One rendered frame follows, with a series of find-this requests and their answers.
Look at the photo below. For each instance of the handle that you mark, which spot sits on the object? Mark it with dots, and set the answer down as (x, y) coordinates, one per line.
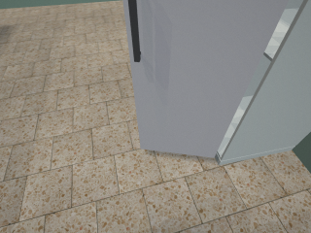
(133, 16)

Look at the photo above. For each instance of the fridge door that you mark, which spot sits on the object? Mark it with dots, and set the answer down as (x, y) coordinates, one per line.
(197, 60)

